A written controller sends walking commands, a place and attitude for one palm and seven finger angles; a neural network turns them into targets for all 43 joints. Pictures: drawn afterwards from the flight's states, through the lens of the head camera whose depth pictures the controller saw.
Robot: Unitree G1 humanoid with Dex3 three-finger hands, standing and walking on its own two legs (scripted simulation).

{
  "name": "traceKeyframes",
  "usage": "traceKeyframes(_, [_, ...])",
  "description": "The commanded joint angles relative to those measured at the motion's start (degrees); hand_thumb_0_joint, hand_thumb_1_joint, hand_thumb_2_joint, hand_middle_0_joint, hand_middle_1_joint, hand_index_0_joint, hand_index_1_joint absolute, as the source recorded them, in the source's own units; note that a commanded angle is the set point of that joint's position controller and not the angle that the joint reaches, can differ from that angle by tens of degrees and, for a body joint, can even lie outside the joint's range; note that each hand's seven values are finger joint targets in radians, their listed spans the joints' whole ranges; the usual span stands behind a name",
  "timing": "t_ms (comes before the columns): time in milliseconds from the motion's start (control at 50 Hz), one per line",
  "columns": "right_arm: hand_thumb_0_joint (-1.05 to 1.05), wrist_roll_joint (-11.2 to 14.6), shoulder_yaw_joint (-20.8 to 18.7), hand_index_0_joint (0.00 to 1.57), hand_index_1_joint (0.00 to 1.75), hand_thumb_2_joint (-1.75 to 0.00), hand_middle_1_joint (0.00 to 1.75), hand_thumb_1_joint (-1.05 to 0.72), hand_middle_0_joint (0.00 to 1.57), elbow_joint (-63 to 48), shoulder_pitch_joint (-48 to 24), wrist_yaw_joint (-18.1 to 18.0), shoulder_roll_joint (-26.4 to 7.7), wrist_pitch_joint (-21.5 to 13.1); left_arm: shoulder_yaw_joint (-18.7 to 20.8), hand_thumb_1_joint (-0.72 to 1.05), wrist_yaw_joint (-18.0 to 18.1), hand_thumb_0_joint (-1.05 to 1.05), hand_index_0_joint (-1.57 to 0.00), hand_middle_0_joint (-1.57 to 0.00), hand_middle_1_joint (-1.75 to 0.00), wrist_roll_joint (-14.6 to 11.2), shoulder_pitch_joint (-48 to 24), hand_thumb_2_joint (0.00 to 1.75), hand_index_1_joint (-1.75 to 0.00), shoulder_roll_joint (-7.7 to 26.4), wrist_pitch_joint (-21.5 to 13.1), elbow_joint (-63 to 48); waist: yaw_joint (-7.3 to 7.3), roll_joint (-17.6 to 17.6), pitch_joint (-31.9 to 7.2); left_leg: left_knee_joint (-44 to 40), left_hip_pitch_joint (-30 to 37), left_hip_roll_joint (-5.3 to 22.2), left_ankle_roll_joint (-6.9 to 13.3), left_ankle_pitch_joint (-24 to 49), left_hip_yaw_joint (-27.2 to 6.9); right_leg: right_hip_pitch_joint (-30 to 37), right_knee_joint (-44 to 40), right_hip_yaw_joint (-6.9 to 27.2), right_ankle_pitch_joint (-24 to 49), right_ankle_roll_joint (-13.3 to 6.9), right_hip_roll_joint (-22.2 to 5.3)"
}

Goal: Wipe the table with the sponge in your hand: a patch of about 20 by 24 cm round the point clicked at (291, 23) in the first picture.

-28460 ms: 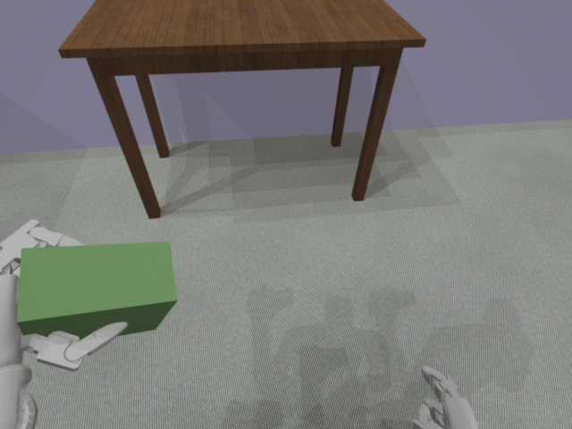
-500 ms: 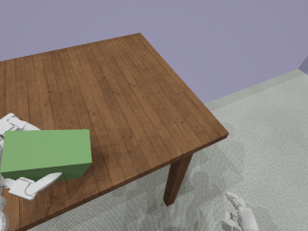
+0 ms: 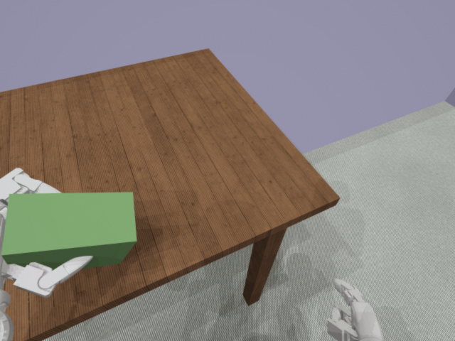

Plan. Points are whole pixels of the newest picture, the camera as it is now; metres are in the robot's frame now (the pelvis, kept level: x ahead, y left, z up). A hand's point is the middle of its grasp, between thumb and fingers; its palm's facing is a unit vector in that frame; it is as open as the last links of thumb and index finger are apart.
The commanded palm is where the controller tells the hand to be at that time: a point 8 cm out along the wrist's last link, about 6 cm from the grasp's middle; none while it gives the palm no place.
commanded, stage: shuffle to correct the standing spot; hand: left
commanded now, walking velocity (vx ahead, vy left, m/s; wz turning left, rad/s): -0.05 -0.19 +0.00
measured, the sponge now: (93, 233) +0.23 +0.20 +0.14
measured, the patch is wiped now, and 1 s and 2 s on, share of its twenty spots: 0.00 0.00 0.00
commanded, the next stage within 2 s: come to a stop and stand still in 1.04 s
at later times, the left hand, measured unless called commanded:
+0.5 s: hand (43, 236) +0.21 +0.24 +0.17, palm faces +0.36 -0.85 -0.39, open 10.1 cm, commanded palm +0.15 +0.28 +0.18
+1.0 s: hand (55, 228) +0.22 +0.23 +0.17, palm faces +0.35 -0.85 -0.39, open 10.1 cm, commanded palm +0.16 +0.27 +0.18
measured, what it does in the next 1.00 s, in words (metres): stands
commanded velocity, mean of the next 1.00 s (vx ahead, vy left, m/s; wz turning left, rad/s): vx -0.02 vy -0.20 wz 0.00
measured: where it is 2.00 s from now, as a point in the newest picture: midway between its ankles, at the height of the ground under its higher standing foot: outside the picture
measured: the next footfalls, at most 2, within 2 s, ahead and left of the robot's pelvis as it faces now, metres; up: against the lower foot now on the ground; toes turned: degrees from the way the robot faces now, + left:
none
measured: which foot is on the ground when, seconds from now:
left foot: down 0.00-1.00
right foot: down 0.00-1.00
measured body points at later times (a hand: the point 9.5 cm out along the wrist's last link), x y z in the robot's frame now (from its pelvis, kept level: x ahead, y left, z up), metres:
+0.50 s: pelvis -0.01 +0.00 +0.00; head +0.01 +0.00 +0.45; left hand +0.18 +0.28 +0.19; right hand +0.16 -0.23 -0.09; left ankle +0.01 +0.15 -0.74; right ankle +0.00 -0.04 -0.74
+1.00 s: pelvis +0.01 -0.01 +0.00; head +0.02 -0.01 +0.45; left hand +0.20 +0.27 +0.19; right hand +0.18 -0.24 -0.09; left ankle +0.01 +0.15 -0.74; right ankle +0.00 -0.04 -0.74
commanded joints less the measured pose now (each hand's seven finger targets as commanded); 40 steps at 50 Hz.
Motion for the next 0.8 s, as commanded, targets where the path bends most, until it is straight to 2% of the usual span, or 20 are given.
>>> traceKeyframes(0, [0.0, -0.06, -2.95, 0.2, 0.3, -0.9, 0.3, -0.9, 0.2, -8.78, -4.53, -0.44, -6.81, -2.93, 7.52, 0.1, 1.04, 0.0, -1.2, -1.2, -1.6, -0.04, -2.85, 1.3, -1.6, 9.63, -4.0, -11.82, -0.16, 2.06, -8.61, -1.49, 2.45, 5.01, 4.99, 9.16, -3.7, 3.2, -5.02, 10.25, 13.9, 5.04, -12.89])
traceKeyframes(20, [0.0, 0.27, -2.65, 0.2, 0.3, -0.9, 0.3, -0.9, 0.2, -8.52, -5.14, -0.52, -6.64, -3.03, 6.72, 0.1, 1.13, 0.0, -1.2, -1.2, -1.6, -0.12, -1.95, 1.3, -1.6, 9.21, -3.96, -11.71, -0.52, 3.78, -8.17, -2.29, 3.01, 4.8, 5.11, 8.73, -3.99, 2.18, -5.17, 10.22, 12.75, 4.69, -12.52])
traceKeyframes(40, [0.0, -0.05, -2.52, 0.2, 0.3, -0.9, 0.3, -0.9, 0.2, -8.69, -4.61, -0.5, -6.64, -2.75, 7.11, 0.1, 1.2, 0.0, -1.2, -1.2, -1.6, -0.03, -2.22, 1.3, -1.6, 9.14, -4.05, -11.6, -0.24, 3.25, -8.54, -3.16, 1.87, 5.46, 5.32, 8.53, -4.65, 3.62, -4.88, 9.24, 11.61, 4.89, -12.25])
traceKeyframes(100, [0.0, 0.0, -2.89, 0.2, 0.3, -0.9, 0.3, -0.9, 0.2, -8.7, -4.5, -0.46, -6.89, -2.82, 7.37, 0.1, 1.15, 0.0, -1.2, -1.2, -1.6, 0.07, -3.03, 1.3, -1.6, 9.25, -3.82, -10.59, -0.14, 1.27, -8.23, -1.87, 1.51, 5.0, 5.04, 7.65, -3.65, 3.71, -5.67, 10.01, 12.31, 5.7, -12.69])
traceKeyframes(120, [0.0, 0.33, -2.65, 0.2, 0.3, -0.9, 0.3, -0.9, 0.2, -8.42, -5.24, -0.52, -6.7, -3.02, 6.26, 0.1, 1.21, 0.0, -1.2, -1.2, -1.6, -0.02, -2.42, 1.3, -1.6, 8.59, -3.83, -10.99, -0.48, 3.25, -8.32, -2.11, 2.88, 4.59, 5.09, 7.28, -3.53, 2.42, -5.88, 10.27, 11.88, 5.22, -12.61])
traceKeyframes(160, [0.0, 0.01, -2.74, 0.2, 0.3, -0.9, 0.3, -0.9, 0.2, -8.73, -4.77, -0.47, -6.93, -2.78, 6.7, 0.1, 1.32, 0.0, -1.2, -1.2, -1.6, 0.13, -3.01, 1.3, -1.6, 8.94, -3.76, -10.65, -0.15, 2.18, -7.63, -2.45, 1.48, 4.87, 5.18, 5.41, -3.73, 2.65, -6.27, 10.38, 10.22, 5.99, -12.68])
traceKeyframes(200, [0.0, 0.07, -2.87, 0.2, 0.3, -0.9, 0.3, -0.9, 0.2, -8.6, -4.38, -0.38, -7.01, -2.87, 6.49, 0.1, 1.35, 0.0, -1.2, -1.2, -1.6, 0.14, -4.3, 1.3, -1.6, 8.74, -3.75, -10.73, -0.26, 1.01, -7.4, -1.44, 1.59, 4.13, 4.87, 4.0, -3.19, 1.83, -6.97, 11.13, 9.39, 5.48, -13.36])
traceKeyframes(220, [0.0, 0.44, -2.68, 0.2, 0.3, -0.9, 0.3, -0.9, 0.2, -8.33, -5.19, -0.46, -6.77, -3.12, 5.88, 0.1, 1.43, 0.0, -1.2, -1.2, -1.6, 0.09, -3.73, 1.3, -1.6, 8.69, -3.84, -11.43, -0.51, 2.48, -7.59, -1.78, 3.35, 3.99, 5.05, 4.04, -3.32, 0.46, -7.04, 11.29, 9.06, 4.94, -13.21])
traceKeyframes(300, [0.0, -0.02, -2.67, 0.2, 0.3, -0.9, 0.3, -0.9, 0.2, -8.58, -4.65, -0.45, -6.86, -2.98, 6.59, 0.1, 1.63, 0.0, -1.2, -1.2, -1.6, 0.33, -4.83, 1.3, -1.6, 9.14, -3.94, -11.06, -0.26, 1.5, -6.52, -2.77, 1.18, 4.31, 5.1, 1.48, -3.77, 0.72, -7.52, 11.01, 5.45, 5.09, -13.07])
traceKeyframes(320, [0.0, 0.31, -2.44, 0.2, 0.3, -0.9, 0.3, -0.9, 0.2, -8.36, -5.52, -0.52, -6.67, -3.21, 6.15, 0.1, 1.65, 0.0, -1.2, -1.2, -1.6, 0.19, -3.62, 1.3, -1.6, 9.01, -4.02, -11.34, -0.52, 3.6, -6.75, -3.6, 2.64, 4.48, 5.33, 1.05, -4.0, -0.33, -7.38, 10.69, 5.3, 4.89, -12.57])
traceKeyframes(400, [0.0, -0.16, -2.64, 0.2, 0.3, -0.9, 0.3, -0.9, 0.2, -8.71, -4.72, -0.43, -6.88, -3.12, 6.77, 0.1, 1.48, 0.0, -1.2, -1.2, -1.6, 0.52, -4.14, 1.3, -1.6, 8.97, -4.06, -10.71, -0.1, 3.25, -6.91, -5.45, -0.03, 5.68, 5.47, 3.36, -5.06, 3.22, -6.08, 9.55, 7.11, 5.65, -11.58])
traceKeyframes(440, [0.0, -0.02, -2.35, 0.2, 0.3, -0.9, 0.3, -0.9, 0.2, -8.86, -4.81, -0.37, -6.81, -3.07, 5.94, 0.1, 1.36, 0.0, -1.2, -1.2, -1.6, 0.4, -3.41, 1.3, -1.6, 8.2, -4.04, -10.8, -0.21, 4.68, -7.38, -6.47, -0.07, 5.94, 5.6, 3.13, -5.53, 3.74, -5.5, 8.68, 6.39, 5.2, -11.05])
traceKeyframes(460, [0.0, -0.11, -2.61, 0.2, 0.3, -0.9, 0.3, -0.9, 0.2, -8.94, -4.9, -0.36, -7.09, -3.18, 6.49, 0.1, 1.38, 0.0, -1.2, -1.2, -1.6, 0.58, -4.27, 1.3, -1.6, 9.12, -4.12, -11.56, -0.11, 4.66, -7.55, -6.32, -0.07, 6.15, 5.56, 3.68, -5.52, 3.9, -5.41, 8.98, 7.05, 5.27, -11.05])
traceKeyframes(500, [0.0, -0.15, -2.74, 0.2, 0.3, -0.9, 0.3, -0.9, 0.2, -8.88, -4.35, -0.3, -7.05, -3.31, 6.41, 0.1, 1.27, 0.0, -1.2, -1.2, -1.6, 0.53, -3.84, 1.3, -1.6, 8.88, -4.0, -10.91, -0.12, 3.4, -7.91, -5.47, 0.32, 5.9, 5.32, 4.51, -5.06, 3.99, -5.36, 9.1, 8.2, 5.02, -11.29])
traceKeyframes(540, [0.0, -0.11, -2.43, 0.2, 0.3, -0.9, 0.3, -0.9, 0.2, -8.9, -4.4, -0.32, -6.88, -3.24, 6.28, 0.1, 1.27, 0.0, -1.2, -1.2, -1.6, 0.35, -2.59, 1.3, -1.6, 8.53, -4.03, -10.84, -0.18, 4.14, -8.79, -5.94, 0.67, 6.15, 5.58, 5.34, -5.39, 4.49, -5.01, 8.55, 7.98, 4.83, -11.05])
traceKeyframes(600, [0.0, -0.07, -2.81, 0.2, 0.3, -0.9, 0.3, -0.9, 0.2, -8.78, -3.99, -0.23, -7.09, -3.22, 6.49, 0.1, 1.13, 0.0, -1.2, -1.2, -1.6, 0.35, -3.59, 1.3, -1.6, 8.82, -3.73, -10.44, -0.25, 1.41, -8.05, -3.89, 0.46, 5.12, 5.03, 4.03, -4.55, 3.29, -5.83, 9.6, 8.06, 4.41, -11.96])
traceKeyframes(620, [0.0, 0.24, -2.56, 0.2, 0.3, -0.9, 0.3, -0.9, 0.2, -8.54, -4.85, -0.33, -6.81, -3.36, 6.16, 0.1, 1.17, 0.0, -1.2, -1.2, -1.6, 0.14, -2.49, 1.3, -1.6, 8.78, -3.69, -10.4, -0.58, 2.81, -8.09, -3.84, 2.18, 4.92, 5.18, 4.28, -4.1, 1.94, -6.08, 9.86, 8.51, 4.11, -11.8])
traceKeyframes(700, [0.0, 0.01, -2.88, 0.2, 0.3, -0.9, 0.3, -0.9, 0.2, -8.52, -3.93, -0.25, -7.01, -3.08, 6.5, 0.1, 1.25, 0.0, -1.2, -1.2, -1.6, 0.13, -4.04, 1.3, -1.6, 8.87, -3.56, -10.79, -0.48, 0.64, -8.55, -0.65, 1.88, 3.79, 4.78, 4.64, -3.13, 1.73, -6.37, 11.12, 9.52, 3.93, -13.51])
traceKeyframes(720, [0.0, 0.34, -2.58, 0.2, 0.3, -0.9, 0.3, -0.9, 0.2, -8.2, -4.7, -0.34, -6.67, -3.16, 6.27, 0.1, 1.36, 0.0, -1.2, -1.2, -1.6, -0.09, -3.1, 1.3, -1.6, 9.02, -3.58, -10.72, -0.8, 1.9, -8.51, -0.62, 3.54, 3.52, 4.91, 4.65, -3.02, 0.12, -6.58, 11.26, 9.26, 3.51, -13.47])
traceKeyframes(780, [0.0, 0.0, -2.74, 0.2, 0.3, -0.9, 0.3, -0.9, 0.2, -8.42, -4.5, -0.32, -6.85, -2.84, 6.75, 0.1, 1.43, 0.0, -1.2, -1.2, -1.6, -0.04, -4.14, 1.3, -1.6, 9.28, -3.59, -11.19, -0.47, 0.02, -8.09, 0.45, 2.42, 3.43, 4.9, 5.43, -2.83, 0.85, -6.52, 11.26, 10.37, 4.11, -14.02])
